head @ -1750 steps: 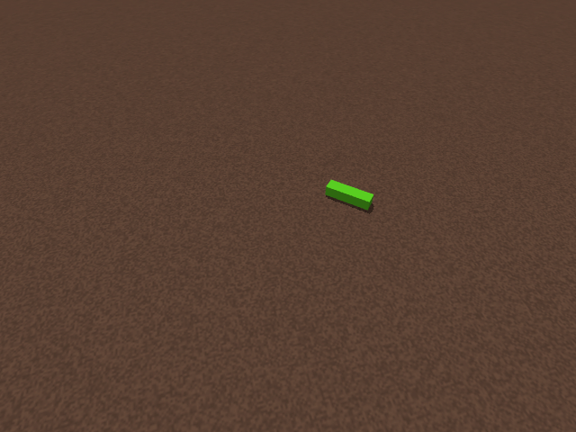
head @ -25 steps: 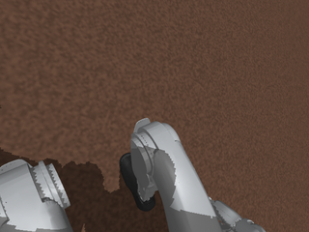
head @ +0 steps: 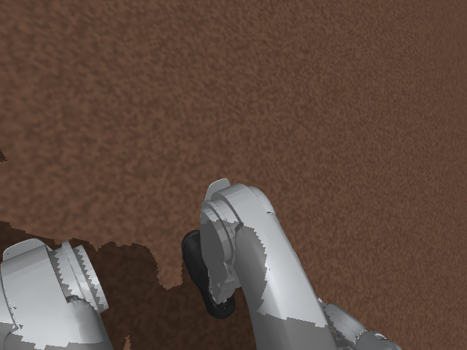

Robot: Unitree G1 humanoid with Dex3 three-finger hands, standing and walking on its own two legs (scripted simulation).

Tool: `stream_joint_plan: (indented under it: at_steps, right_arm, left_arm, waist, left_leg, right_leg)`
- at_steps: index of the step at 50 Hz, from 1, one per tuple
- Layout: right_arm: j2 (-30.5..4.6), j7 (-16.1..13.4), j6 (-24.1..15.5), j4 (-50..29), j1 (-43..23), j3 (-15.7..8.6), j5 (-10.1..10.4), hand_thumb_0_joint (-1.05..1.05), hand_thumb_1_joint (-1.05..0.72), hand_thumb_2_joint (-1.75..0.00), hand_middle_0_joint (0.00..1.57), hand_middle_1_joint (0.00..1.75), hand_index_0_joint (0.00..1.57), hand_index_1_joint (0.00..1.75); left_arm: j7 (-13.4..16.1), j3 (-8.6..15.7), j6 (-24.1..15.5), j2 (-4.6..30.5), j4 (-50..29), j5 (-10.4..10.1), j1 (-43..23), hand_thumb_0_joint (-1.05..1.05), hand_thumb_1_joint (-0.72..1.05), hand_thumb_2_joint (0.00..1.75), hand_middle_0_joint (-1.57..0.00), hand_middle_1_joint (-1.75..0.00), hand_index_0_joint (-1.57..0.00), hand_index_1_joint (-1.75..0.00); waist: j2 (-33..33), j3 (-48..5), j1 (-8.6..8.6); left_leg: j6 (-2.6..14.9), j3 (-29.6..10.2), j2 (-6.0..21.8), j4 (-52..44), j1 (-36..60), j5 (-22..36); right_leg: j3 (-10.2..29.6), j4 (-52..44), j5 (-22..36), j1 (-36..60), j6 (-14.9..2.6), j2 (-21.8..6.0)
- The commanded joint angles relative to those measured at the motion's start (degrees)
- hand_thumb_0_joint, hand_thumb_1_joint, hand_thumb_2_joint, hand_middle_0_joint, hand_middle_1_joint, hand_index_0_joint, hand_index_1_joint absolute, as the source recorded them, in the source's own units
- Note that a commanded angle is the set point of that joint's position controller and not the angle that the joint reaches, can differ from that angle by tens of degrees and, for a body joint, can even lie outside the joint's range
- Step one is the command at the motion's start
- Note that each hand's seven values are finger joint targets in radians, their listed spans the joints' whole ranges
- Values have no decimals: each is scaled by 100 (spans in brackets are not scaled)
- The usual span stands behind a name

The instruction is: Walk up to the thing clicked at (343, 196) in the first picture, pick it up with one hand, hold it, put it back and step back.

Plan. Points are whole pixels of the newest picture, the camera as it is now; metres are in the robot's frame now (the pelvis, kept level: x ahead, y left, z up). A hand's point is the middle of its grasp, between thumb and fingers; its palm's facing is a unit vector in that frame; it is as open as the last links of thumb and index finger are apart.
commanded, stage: settle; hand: left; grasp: from above
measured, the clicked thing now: out of the picture +0.44 +0.37 -0.28
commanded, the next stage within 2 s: lift in 0.74 s
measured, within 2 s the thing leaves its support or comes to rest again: leaves its support in 0.12 s
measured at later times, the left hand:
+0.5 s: hand out of the picture +0.42 +0.37 -0.17, palm faces -0.42 -0.16 -0.90, open 9.1 cm
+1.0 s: hand out of the picture +0.41 +0.37 -0.11, palm faces -0.42 -0.15 -0.90, open 9.1 cm
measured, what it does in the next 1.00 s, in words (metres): stands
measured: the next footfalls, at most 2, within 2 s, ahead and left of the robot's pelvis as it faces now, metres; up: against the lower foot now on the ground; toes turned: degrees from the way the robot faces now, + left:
none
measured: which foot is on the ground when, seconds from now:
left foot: down 0.00-1.00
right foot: down 0.00-1.00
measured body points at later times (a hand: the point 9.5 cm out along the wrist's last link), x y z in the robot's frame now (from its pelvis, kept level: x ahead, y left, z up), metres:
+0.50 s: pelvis +0.00 -0.01 +0.01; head +0.23 +0.11 +0.38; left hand +0.43 +0.38 -0.12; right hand +0.11 -0.26 -0.07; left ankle +0.06 +0.12 -0.27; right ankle +0.12 -0.13 -0.27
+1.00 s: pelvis +0.00 -0.01 +0.04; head +0.22 +0.09 +0.41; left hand +0.43 +0.38 -0.06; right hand +0.09 -0.27 -0.06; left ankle +0.06 +0.12 -0.27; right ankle +0.12 -0.13 -0.27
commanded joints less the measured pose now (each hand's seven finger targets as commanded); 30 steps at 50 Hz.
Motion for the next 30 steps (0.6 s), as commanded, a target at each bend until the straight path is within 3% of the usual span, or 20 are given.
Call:
stream_joint_plan:
  at_steps: [1, 2, 3, 5, 6, 7, 9, 10, 12, 16, 18, 21, 24, 25, 30]
  right_arm:
    - [-1921, 11, 21, 139, 1080, -654, 62, 0, -91, -90, 20, 30, 20, 30]
    - [-1987, -7, 44, 102, 1068, -738, 82, 0, -91, -90, 20, 30, 20, 30]
    - [-1897, 5, 19, 58, 939, -763, 131, 0, -91, -90, 20, 30, 20, 30]
    - [-1866, 35, 15, 139, 985, -842, 137, 0, -91, -90, 20, 30, 20, 30]
    - [-1843, 30, 26, 66, 958, -877, 183, 0, -90, -90, 20, 30, 20, 30]
    - [-1838, 35, 46, 91, 969, -934, 230, 0, -90, -90, 20, 30, 20, 30]
    - [-1753, 71, 74, 203, 1061, -1055, 281, 0, -90, -90, 20, 30, 20, 30]
    - [-1771, 88, 86, 192, 1080, -1105, 318, 0, -90, -90, 20, 30, 20, 30]
    - [-1690, 94, 140, 207, 1152, -1202, 395, 0, -90, -90, 20, 30, 20, 30]
    - [-1596, 108, 235, 275, 1290, -1323, 524, 0, -90, -90, 20, 30, 20, 30]
    - [-1592, 100, 282, 261, 1330, -1396, 585, 0, -90, -90, 20, 30, 20, 30]
    - [-1531, 62, 370, 204, 1357, -1454, 672, 0, -91, -90, 20, 30, 20, 30]
    - [-1517, -4, 471, 139, 1355, -1501, 725, 0, -91, -90, 20, 30, 20, 30]
    - [-1522, -32, 504, 115, 1395, -1511, 733, 0, -91, -90, 20, 30, 20, 30]
    - [-1355, -179, 701, 75, 1447, -1509, 783, 0, -91, -90, 20, 30, 20, 30]
  left_arm:
    - [177, 130, 67, 1482, -955, -88, -1356, 0, 55, 62, -91, -70, -94, -67]
    - [172, 246, 67, 1610, -1331, -92, -1397, 0, 55, 63, -91, -69, -94, -66]
    - [113, 90, 71, 1396, -1450, -114, -1477, 0, 54, 65, -93, -68, -95, -66]
    - [56, 171, 107, 1409, -1636, -102, -1312, 0, 56, 66, -93, -68, -96, -66]
    - [28, 137, 83, 1287, -2163, -168, -1453, 0, 57, 63, -93, -67, -96, -65]
    - [7, 237, 102, 1355, -2183, -187, -1274, 0, 58, 64, -94, -67, -96, -65]
    - [-82, 139, 168, 1052, -2337, -250, -1062, 0, 59, 63, -94, -67, -97, -64]
    - [-114, 165, 199, 1048, -2339, -245, -1185, 0, 62, 62, -96, -66, -99, -63]
    - [-197, 173, 290, 930, -2598, -325, -1174, 0, 64, 61, -97, -66, -101, -62]
    - [-500, -85, 473, 427, -2307, -410, -1162, 0, 71, 64, -103, -66, -106, -63]
    - [-701, -136, 529, 311, -2296, -495, -1057, 0, 72, 67, -104, -66, -107, -64]
    - [-1031, -299, 546, 79, -2459, -604, -1127, 0, 73, 69, -107, -68, -109, -66]
    - [-1235, -240, 466, 196, -2732, -643, -1236, 0, 71, 70, -105, -69, -107, -67]
    - [-1290, -237, 429, 174, -2797, -626, -1346, 0, 70, 71, -106, -68, -108, -67]
    - [-1438, -53, 220, 502, -3080, -518, -1450, 0, 70, 70, -105, -69, -107, -67]
  waist:
    - [3691, -3897, -190]
    - [3893, -4204, -60]
    - [3962, -4136, -32]
    - [4016, -4209, 27]
    - [4155, -4513, 136]
    - [4267, -4690, 236]
    - [4253, -4782, 315]
    - [4144, -4684, 238]
    - [4140, -4898, 346]
    - [3533, -4517, 281]
    - [3335, -4490, 384]
    - [3070, -4549, 380]
    - [3074, -4762, 480]
    - [2968, -4812, 404]
    - [2724, -5060, 520]
  left_leg:
    - [-46, 612, 284, -1702, 3317, 1703]
    - [-67, 638, 270, -1767, 3487, 1815]
    - [-67, 671, 265, -1716, 3449, 1709]
    - [-50, 763, 252, -1745, 3459, 1673]
    - [-80, 756, 236, -1825, 3590, 1849]
    - [-95, 766, 220, -1870, 3701, 1881]
    - [-85, 807, 228, -1875, 3819, 2028]
    - [-73, 828, 210, -1839, 3664, 1939]
    - [-28, 931, 183, -1868, 3595, 1918]
    - [74, 978, 135, -1941, 3071, 1506]
    - [92, 977, 105, -2074, 3012, 1361]
    - [141, 998, 74, -2127, 2950, 1162]
    - [127, 1015, 49, -2182, 3028, 1142]
    - [127, 994, 38, -2146, 3029, 1204]
    - [194, 1244, -6, -2013, 2734, 1333]
  right_leg:
    - [-777, -782, 1665, 1756, -546, 95]
    - [-756, -793, 1718, 1821, -571, 98]
    - [-726, -759, 1639, 1674, -590, 78]
    - [-667, -842, 1617, 1750, -593, 103]
    - [-683, -827, 1717, 1750, -615, 89]
    - [-666, -791, 1726, 1746, -637, 63]
    - [-627, -801, 1767, 1606, -632, 73]
    - [-619, -809, 1741, 1528, -641, 46]
    - [-520, -909, 1797, 1643, -627, 35]
    - [-455, -1085, 1515, 1446, -613, 22]
    - [-416, -1143, 1360, 1421, -624, -15]
    - [-338, -1240, 1195, 1500, -611, -37]
    - [-297, -1230, 1165, 1581, -621, -77]
    - [-307, -1224, 1214, 1599, -622, -85]
    - [-82, -1419, 1254, 2117, -591, -74]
